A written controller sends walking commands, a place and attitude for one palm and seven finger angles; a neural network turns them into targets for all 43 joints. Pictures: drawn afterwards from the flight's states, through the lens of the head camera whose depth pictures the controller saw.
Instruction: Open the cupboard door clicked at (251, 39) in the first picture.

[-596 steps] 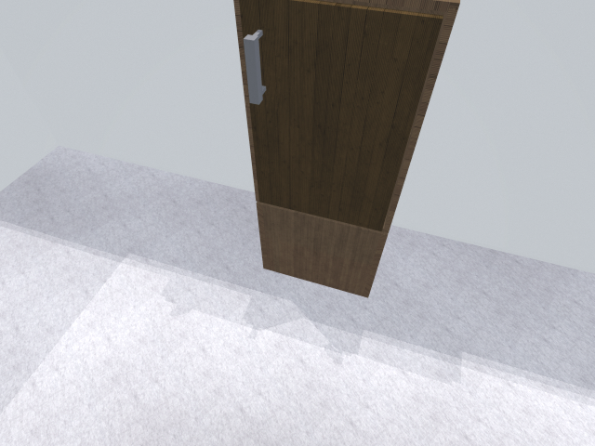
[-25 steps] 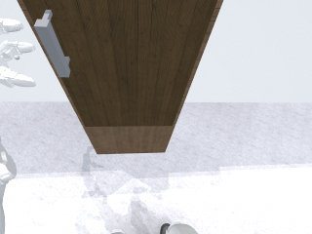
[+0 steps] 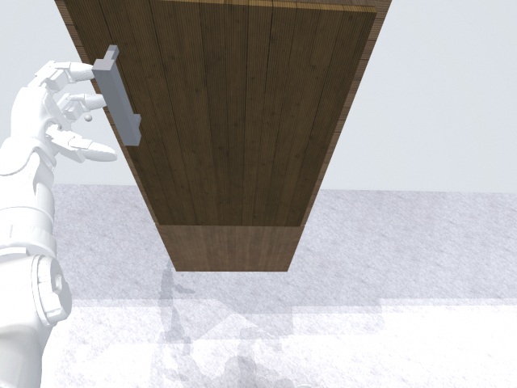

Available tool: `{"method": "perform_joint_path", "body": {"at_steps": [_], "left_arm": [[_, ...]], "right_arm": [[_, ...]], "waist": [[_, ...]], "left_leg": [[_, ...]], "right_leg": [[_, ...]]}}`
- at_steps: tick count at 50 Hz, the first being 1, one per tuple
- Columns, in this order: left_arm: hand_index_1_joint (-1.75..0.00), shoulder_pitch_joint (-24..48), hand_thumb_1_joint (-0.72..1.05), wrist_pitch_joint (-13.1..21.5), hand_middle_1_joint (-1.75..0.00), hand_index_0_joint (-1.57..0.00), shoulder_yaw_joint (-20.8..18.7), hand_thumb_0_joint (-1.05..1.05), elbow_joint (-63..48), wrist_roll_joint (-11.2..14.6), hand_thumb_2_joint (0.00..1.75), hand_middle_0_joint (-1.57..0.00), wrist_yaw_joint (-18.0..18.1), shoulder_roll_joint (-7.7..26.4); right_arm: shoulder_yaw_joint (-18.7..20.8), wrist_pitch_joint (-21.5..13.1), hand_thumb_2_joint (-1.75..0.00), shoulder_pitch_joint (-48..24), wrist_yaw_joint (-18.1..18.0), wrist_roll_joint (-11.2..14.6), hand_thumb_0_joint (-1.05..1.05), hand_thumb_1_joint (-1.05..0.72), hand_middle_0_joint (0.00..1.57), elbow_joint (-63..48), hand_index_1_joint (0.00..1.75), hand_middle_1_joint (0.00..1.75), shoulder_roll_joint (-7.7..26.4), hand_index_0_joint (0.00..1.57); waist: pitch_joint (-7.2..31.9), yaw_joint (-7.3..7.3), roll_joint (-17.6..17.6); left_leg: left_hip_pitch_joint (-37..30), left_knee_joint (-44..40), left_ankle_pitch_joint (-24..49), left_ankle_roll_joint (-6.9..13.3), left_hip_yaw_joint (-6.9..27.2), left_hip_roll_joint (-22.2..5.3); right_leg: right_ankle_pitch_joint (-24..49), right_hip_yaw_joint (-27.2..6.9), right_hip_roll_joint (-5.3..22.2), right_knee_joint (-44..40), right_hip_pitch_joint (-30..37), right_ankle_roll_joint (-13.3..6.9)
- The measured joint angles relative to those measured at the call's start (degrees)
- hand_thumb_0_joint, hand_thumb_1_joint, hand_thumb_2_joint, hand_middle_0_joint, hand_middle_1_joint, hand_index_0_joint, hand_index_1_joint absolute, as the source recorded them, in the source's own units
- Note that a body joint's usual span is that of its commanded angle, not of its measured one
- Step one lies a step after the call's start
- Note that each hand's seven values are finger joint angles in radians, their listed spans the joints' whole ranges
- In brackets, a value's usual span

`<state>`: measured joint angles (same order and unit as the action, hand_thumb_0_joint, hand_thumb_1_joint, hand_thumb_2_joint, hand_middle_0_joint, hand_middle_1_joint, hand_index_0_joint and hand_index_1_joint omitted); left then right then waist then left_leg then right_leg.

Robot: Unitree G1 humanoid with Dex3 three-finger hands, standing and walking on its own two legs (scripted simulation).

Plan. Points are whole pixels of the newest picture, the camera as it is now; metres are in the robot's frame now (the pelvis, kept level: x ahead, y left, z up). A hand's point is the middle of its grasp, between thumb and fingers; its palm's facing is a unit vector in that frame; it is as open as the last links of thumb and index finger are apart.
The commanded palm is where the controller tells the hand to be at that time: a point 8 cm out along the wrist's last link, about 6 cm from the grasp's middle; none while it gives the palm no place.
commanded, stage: slide the fingers in behind the handle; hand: left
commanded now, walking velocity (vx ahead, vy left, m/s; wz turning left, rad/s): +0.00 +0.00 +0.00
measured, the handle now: (123, 98) +0.52 +0.20 +0.14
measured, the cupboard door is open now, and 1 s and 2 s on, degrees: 0 0 0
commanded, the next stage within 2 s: close the thumb around the handle in 1.04 s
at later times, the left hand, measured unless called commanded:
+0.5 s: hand (108, 117) +0.48 +0.21 +0.14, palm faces +0.02 -1.00 +0.00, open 13.9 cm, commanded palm +0.46 +0.23 +0.14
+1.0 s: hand (124, 119) +0.48 +0.19 +0.14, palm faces +0.00 -1.00 -0.02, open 13.9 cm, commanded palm +0.45 +0.22 +0.14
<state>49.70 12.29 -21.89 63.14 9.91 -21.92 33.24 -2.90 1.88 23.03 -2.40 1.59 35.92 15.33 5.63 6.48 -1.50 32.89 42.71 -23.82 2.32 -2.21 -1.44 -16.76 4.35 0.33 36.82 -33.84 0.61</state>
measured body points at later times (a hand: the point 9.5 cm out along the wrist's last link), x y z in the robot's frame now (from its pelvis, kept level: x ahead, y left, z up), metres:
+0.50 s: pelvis -0.01 -0.01 +0.00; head +0.07 +0.00 +0.44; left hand +0.47 +0.26 +0.14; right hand +0.01 -0.28 -0.11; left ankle -0.04 +0.08 -0.72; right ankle +0.00 -0.13 -0.72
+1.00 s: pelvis -0.02 -0.01 +0.00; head +0.07 +0.00 +0.44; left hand +0.47 +0.24 +0.14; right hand +0.01 -0.28 -0.12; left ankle -0.04 +0.08 -0.72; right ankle +0.00 -0.13 -0.71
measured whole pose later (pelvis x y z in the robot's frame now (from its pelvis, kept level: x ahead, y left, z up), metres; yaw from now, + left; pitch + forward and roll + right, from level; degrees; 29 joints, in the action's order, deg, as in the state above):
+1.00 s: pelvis -0.02 -0.01 +0.00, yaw +1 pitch +14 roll -2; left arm 55.1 15.1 -16.9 67.4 9.1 -15.8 29.3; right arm -2.6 -2.1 23.1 -2.5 1.2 38.7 16.1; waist 4.1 6.9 -1.5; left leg 34.7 43.5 -22.6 1.4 -1.0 -1.0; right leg -16.8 5.4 0.8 39.1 -35.9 -0.5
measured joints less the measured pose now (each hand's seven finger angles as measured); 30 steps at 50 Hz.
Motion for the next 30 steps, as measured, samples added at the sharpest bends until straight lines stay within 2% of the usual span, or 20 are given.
{"method": "perform_joint_path", "body": {"at_steps": [7,23,30], "left_arm": [[-1.20,2.1,-0.50,0.7,-1.19,-0.30,1.3,-0.01,1.7,-0.3,0.30,-0.24,0.6,-1.4],[-1.21,5.1,-0.50,1.6,-1.23,-0.30,2.7,-0.01,4.1,-0.6,0.30,-0.28,3.4,-1.3],[-1.23,5.9,-0.50,1.7,-1.22,-0.29,5.1,-0.01,4.0,-0.2,0.30,-0.29,4.4,-2.2]], "right_arm": [[0.0,-0.8,-0.90,-1.5,-0.4,-0.1,0.01,-0.90,0.21,0.4,0.29,0.30,0.6,0.20],[0.2,-1.9,-0.90,0.2,-0.6,-0.1,0.01,-0.90,0.20,1.9,0.29,0.30,1.1,0.20],[0.5,-2.7,-0.90,1.3,-0.3,-0.4,0.01,-0.90,0.21,3.2,0.29,0.30,1.0,0.20]], "waist": [[-0.6,-0.23,0.2],[-1.5,0.59,0.5],[-1.5,0.46,0.2]], "left_leg": [[0.1,0.2,0.3,-0.2,0.5,0.3],[1.7,0.6,1.1,-0.7,1.1,0.2],[2.4,0.8,1.4,-0.8,1.5,0.4]], "right_leg": [[-0.2,0.5,0.3,0.7,-0.1,-0.3],[0.1,1.0,0.3,1.6,-1.7,-0.9],[0.2,1.4,0.5,1.8,-2.3,-1.0]]}}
